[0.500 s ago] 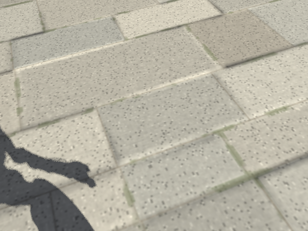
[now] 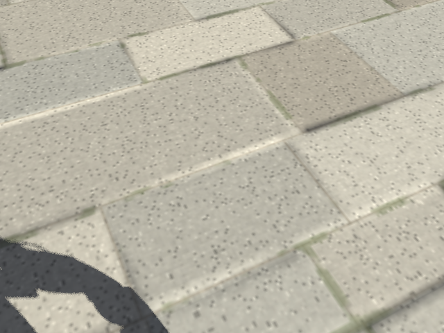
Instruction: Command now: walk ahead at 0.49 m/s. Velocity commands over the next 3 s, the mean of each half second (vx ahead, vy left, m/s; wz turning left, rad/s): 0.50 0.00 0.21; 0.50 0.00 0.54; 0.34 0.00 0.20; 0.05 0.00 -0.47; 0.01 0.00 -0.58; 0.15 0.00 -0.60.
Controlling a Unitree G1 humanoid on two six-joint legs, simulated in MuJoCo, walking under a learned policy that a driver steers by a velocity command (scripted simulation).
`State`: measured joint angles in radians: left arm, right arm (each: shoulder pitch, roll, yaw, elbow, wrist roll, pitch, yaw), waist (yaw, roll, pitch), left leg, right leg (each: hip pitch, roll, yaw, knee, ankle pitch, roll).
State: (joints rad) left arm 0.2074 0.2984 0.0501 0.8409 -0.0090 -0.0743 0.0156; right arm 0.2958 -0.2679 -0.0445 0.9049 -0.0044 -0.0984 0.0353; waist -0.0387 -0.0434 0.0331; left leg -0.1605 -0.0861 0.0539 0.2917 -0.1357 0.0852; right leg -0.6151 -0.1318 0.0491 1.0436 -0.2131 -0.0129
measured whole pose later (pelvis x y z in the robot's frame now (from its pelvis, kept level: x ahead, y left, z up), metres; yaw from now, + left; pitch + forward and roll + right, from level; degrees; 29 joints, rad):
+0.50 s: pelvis +0.29 -0.06 +0.00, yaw +9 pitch +0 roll -2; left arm 0.23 0.25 0.05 0.86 0.01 -0.11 -0.01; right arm 0.27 -0.31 -0.07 0.86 0.03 -0.04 -0.01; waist 0.02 0.05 0.04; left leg -0.55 0.09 -0.05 1.11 -0.29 0.02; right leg -0.19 0.01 -0.13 0.34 -0.17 -0.04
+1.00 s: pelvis +0.54 +0.07 -0.01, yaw +26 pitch +1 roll -1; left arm 0.13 0.30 0.06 0.79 0.00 -0.11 0.00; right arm 0.28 -0.28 -0.08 0.74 0.01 -0.05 0.03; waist -0.03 -0.02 0.07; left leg -0.28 -0.10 -0.02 0.43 -0.16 0.11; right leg -0.53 -0.09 0.05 1.11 -0.33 0.01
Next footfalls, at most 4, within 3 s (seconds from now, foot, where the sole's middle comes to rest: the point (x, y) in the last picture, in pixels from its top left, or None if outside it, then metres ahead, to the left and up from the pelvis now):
0.30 right None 0.35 -0.16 -0.78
0.82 left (171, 307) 0.58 0.15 -0.78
1.30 right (183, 211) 0.93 0.12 -0.78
1.72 left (123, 240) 0.82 0.32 -0.78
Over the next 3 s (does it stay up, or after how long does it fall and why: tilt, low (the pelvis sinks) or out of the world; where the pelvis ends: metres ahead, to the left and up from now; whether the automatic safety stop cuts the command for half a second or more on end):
stays up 0.84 0.14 0.00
